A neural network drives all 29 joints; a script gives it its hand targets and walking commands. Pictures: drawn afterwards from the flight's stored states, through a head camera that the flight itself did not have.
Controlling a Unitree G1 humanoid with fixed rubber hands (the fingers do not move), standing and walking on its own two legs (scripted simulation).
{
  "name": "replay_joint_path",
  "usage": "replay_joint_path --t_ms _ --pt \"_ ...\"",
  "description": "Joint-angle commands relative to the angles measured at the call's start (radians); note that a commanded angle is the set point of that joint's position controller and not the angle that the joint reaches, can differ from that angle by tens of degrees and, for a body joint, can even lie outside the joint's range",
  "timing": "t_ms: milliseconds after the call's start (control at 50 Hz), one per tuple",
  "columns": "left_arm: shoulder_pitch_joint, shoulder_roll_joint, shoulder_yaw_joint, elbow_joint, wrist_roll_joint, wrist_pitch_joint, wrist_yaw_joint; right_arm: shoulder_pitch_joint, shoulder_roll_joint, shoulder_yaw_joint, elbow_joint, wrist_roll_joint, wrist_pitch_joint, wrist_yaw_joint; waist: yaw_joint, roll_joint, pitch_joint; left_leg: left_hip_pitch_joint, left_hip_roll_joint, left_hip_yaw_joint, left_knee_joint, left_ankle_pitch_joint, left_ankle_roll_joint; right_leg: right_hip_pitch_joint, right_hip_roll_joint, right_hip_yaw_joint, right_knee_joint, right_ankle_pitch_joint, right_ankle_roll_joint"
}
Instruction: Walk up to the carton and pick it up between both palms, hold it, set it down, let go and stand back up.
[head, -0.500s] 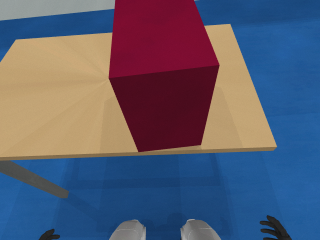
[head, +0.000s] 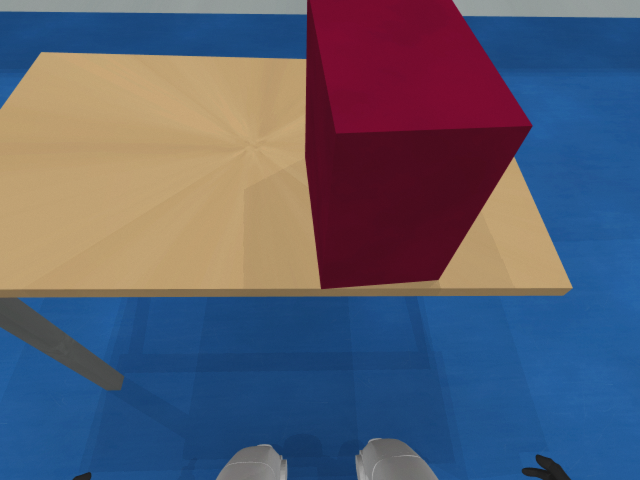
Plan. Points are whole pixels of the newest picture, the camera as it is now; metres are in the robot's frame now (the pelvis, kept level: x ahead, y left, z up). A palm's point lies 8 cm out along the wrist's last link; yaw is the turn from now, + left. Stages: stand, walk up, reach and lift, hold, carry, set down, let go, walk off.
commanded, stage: walk up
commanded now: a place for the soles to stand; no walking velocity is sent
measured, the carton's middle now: (378, 147) +0.50 -0.08 +0.10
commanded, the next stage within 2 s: none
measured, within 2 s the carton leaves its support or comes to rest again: neither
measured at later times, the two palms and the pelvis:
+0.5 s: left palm out of the picture +0.08 +0.28 -0.09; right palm out of the picture +0.08 -0.34 -0.13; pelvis +0.00 -0.04 +0.00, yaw -1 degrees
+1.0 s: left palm out of the picture +0.07 +0.29 -0.10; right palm out of the picture +0.07 -0.33 -0.12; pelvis +0.00 -0.03 +0.00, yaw -1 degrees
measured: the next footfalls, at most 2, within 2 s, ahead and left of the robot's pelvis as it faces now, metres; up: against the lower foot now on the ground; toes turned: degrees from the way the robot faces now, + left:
right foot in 0.24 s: +0.06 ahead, -0.14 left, +0.00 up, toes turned +3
left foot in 0.52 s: +0.06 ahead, +0.09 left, +0.00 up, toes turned +0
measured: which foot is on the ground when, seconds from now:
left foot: down 0.00-0.28, up 0.30-0.50, down 0.52-1.00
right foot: up 0.00-0.22, down 0.24-1.00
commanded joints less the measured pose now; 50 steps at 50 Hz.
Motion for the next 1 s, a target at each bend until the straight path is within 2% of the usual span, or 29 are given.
replay_joint_path --t_ms 0,20,120,160,180,200,220,240,280,340,360,380,440,460,480,500,540,580,620,660,680,720,760,780,820,860,880,920,980 --pt "0.012 0.175 0.034 -0.04 -0.002 -0.01 0.006 -0.007 -0.233 -0.04 -0.071 -0.015 -0.045 -0.017 -0.034 0.097 -0.121 0.246 0.213 -0.328 -0.402 0.127 0.066 -0.206 -0.027 0.057 0.058 -0.026 0.008" --pt "0.032 0.178 0.029 -0.035 -0.005 -0.007 0.008 -0.004 -0.244 -0.047 -0.081 -0.015 -0.048 -0.017 -0.026 0.146 -0.16 0.27 0.233 -0.31 -0.378 0.164 0.09 -0.186 -0.033 0.059 0.018 -0.032 0.008" --pt "0.025 0.188 0.019 -0.041 -0.007 -0.027 0.021 -0.041 -0.25 -0.035 -0.088 0.0 -0.037 -0.018 0.001 0.147 -0.175 0.223 0.236 -0.209 -0.242 0.569 0.156 -0.061 -0.062 -0.05 -0.167 -0.024 0.012" --pt "0.082 0.176 0.019 -0.017 -0.001 -0.053 0.023 -0.094 -0.236 -0.026 -0.112 0.011 -0.029 -0.009 0.047 0.117 -0.204 0.14 0.189 -0.115 -0.108 0.624 0.122 0.102 -0.054 -0.057 -0.406 0.271 -0.006" --pt "0.118 0.218 0.041 0.004 -0.005 -0.066 0.028 -0.117 -0.209 -0.025 -0.113 0.02 -0.018 -0.006 0.064 0.061 -0.232 0.104 0.141 -0.067 -0.02 0.548 0.079 0.162 -0.074 0.052 -0.417 0.455 -0.016" --pt "0.115 0.252 0.047 -0.007 0.007 -0.074 0.033 -0.112 -0.189 -0.018 -0.122 0.025 -0.018 -0.006 0.046 -0.022 -0.234 0.026 0.097 -0.031 0.038 0.452 0.04 0.206 -0.135 0.193 -0.414 0.576 -0.049" --pt "0.078 0.271 0.045 -0.017 0.02 -0.077 0.032 -0.091 -0.16 -0.014 -0.126 0.028 -0.009 -0.007 0.017 -0.071 -0.228 -0.05 0.042 -0.03 0.089 0.218 0.005 0.219 -0.259 0.404 -0.43 0.657 -0.117" --pt "0.041 0.259 0.04 -0.025 0.02 -0.078 0.027 -0.063 -0.174 -0.013 -0.115 0.028 0.002 -0.008 0.007 -0.094 -0.228 -0.062 0.012 -0.068 0.121 -0.202 0.011 0.213 -0.33 0.479 -0.465 0.65 -0.173" --pt "0.052 0.274 0.036 -0.031 0.024 -0.071 0.029 -0.109 -0.193 -0.028 -0.124 0.011 0.008 -0.011 0.028 -0.14 -0.198 -0.083 0.003 -0.117 0.134 -0.262 0.006 0.178 -0.342 0.509 -0.455 0.636 -0.233" --pt "0.012 0.256 0.03 -0.049 0.02 -0.072 0.033 -0.089 -0.191 -0.028 -0.111 0.01 0.001 -0.008 0.017 -0.148 -0.21 -0.071 0.009 -0.107 0.117 -0.209 0.004 0.164 -0.317 0.452 -0.436 0.749 -0.211" --pt "0.016 0.259 0.032 -0.051 0.017 -0.074 0.033 -0.078 -0.188 -0.03 -0.11 0.01 0.001 -0.007 0.014 -0.18 -0.189 -0.07 0.023 -0.085 0.074 -0.182 0.008 0.179 -0.298 0.418 -0.419 0.776 -0.173" --pt "0.007 0.25 0.031 -0.052 0.019 -0.071 0.032 -0.07 -0.198 -0.029 -0.102 0.014 0.001 -0.005 0.005 -0.142 -0.207 -0.018 0.01 -0.088 0.061 -0.176 0.011 0.143 -0.294 0.411 -0.43 0.749 -0.175" --pt "-0.065 0.271 0.037 -0.09 0.016 -0.06 0.024 -0.024 -0.198 -0.035 -0.081 0.001 -0.005 -0.004 -0.032 -0.152 -0.182 0.111 0.008 -0.054 -0.025 -0.052 0.012 -0.027 -0.262 0.381 -0.446 0.51 -0.157" --pt "-0.095 0.248 0.029 -0.09 0.011 -0.058 0.021 -0.012 -0.2 -0.036 -0.065 0.002 -0.008 -0.003 -0.047 -0.095 -0.172 0.198 0.035 -0.054 -0.136 0.088 0.01 -0.12 -0.239 0.314 -0.443 0.415 -0.127" --pt "-0.11 0.22 0.024 -0.094 0.013 -0.055 0.02 -0.002 -0.206 -0.042 -0.057 -0.001 -0.012 -0.003 -0.05 -0.079 -0.187 0.22 0.079 -0.112 -0.228 0.125 0.029 -0.114 -0.185 0.259 -0.379 0.335 -0.085" --pt "-0.103 0.194 0.01 -0.1 0.003 -0.053 0.015 -0.019 -0.237 -0.049 -0.065 -0.009 -0.02 -0.004 -0.048 0.008 -0.196 0.209 0.139 -0.175 -0.29 0.131 0.059 -0.13 -0.12 0.2 -0.313 0.291 -0.056" --pt "-0.058 0.186 0.017 -0.084 -0.002 -0.04 0.006 -0.098 -0.252 -0.036 -0.08 -0.002 -0.026 0.002 0.006 0.034 -0.169 0.022 0.223 -0.267 -0.391 -0.054 0.14 0.007 -0.014 0.069 -0.196 0.109 -0.033" --pt "0.019 0.166 0.019 -0.043 -0.001 -0.036 -0.004 -0.172 -0.244 -0.034 -0.089 -0.008 -0.018 0.005 0.039 0.055 -0.111 -0.146 0.242 -0.264 -0.452 -0.238 0.158 0.105 -0.004 0.019 -0.164 -0.003 -0.036" --pt "0.054 0.174 0.025 -0.025 0.01 -0.043 -0.005 -0.2 -0.236 -0.026 -0.091 -0.009 -0.018 0.01 0.041 0.088 -0.099 -0.125 0.185 -0.19 -0.355 -0.188 0.112 0.086 -0.032 0.068 -0.285 0.056 -0.064" --pt "0.049 0.223 0.036 -0.021 0.027 -0.056 -0.005 -0.186 -0.209 -0.028 -0.091 0.003 -0.008 0.012 0.03 -0.02 -0.113 -0.057 0.086 -0.111 -0.184 -0.15 0.044 0.028 -0.125 0.256 -0.472 0.068 -0.093" --pt "0.008 0.279 0.049 -0.027 0.027 -0.061 0.0 -0.145 -0.201 -0.033 -0.086 -0.002 -0.004 0.012 0.002 -0.101 -0.112 -0.031 0.018 -0.054 -0.05 -0.122 0.008 -0.029 -0.213 0.407 -0.527 0.041 -0.142" --pt "-0.061 0.297 0.045 -0.026 0.031 -0.06 0.003 -0.092 -0.202 -0.039 -0.062 -0.002 0.003 0.011 -0.02 -0.114 -0.092 0.021 -0.003 -0.08 0.041 -0.164 0.012 -0.126 -0.288 0.503 -0.605 -0.055 -0.175" --pt "-0.096 0.272 0.03 -0.042 0.023 -0.054 0.006 -0.06 -0.204 -0.031 -0.043 0.001 -0.007 0.016 -0.031 -0.105 -0.121 0.121 0.016 -0.064 -0.076 -0.102 0.012 -0.167 -0.261 0.404 -0.54 0.028 -0.163" --pt "-0.123 0.239 0.022 -0.039 0.022 -0.051 0.002 -0.036 -0.206 -0.035 -0.034 -0.005 -0.017 0.016 -0.054 -0.052 -0.12 0.159 0.042 -0.089 -0.185 -0.069 0.02 -0.182 -0.206 0.333 -0.504 0.059 -0.106" --pt "-0.077 0.213 0.018 -0.027 0.015 -0.046 -0.006 -0.077 -0.255 -0.036 -0.037 -0.005 -0.025 0.014 -0.017 0.01 -0.107 0.095 0.12 -0.182 -0.313 -0.126 0.066 -0.124 -0.078 0.169 -0.387 0.084 -0.039" --pt "-0.027 0.192 0.013 -0.007 0.003 -0.045 0.0 -0.115 -0.24 -0.027 -0.038 0.0 -0.029 0.011 0.012 0.029 -0.156 0.029 0.196 -0.219 -0.341 0.038 0.126 0.019 -0.036 0.092 -0.263 0.171 -0.03" --pt "0.002 0.203 0.018 -0.008 -0.003 -0.049 0.001 -0.145 -0.237 -0.021 -0.047 0.005 -0.029 0.011 0.034 0.024 -0.179 0.016 0.187 -0.18 -0.296 0.108 0.129 0.07 -0.044 0.087 -0.262 0.252 -0.038" --pt "-0.005 0.205 0.011 -0.01 0.008 -0.06 0.002 -0.164 -0.215 -0.015 -0.045 0.009 -0.024 0.01 0.031 -0.039 -0.217 0.048 0.107 -0.101 -0.172 0.224 0.057 0.101 -0.118 0.205 -0.386 0.401 -0.068" --pt "-0.039 0.279 0.022 -0.016 0.007 -0.063 0.01 -0.138 -0.199 -0.015 -0.04 0.013 -0.008 0.008 0.006 -0.108 -0.197 0.078 0.016 -0.058 -0.033 0.058 0.005 0.022 -0.258 0.415 -0.455 0.507 -0.163"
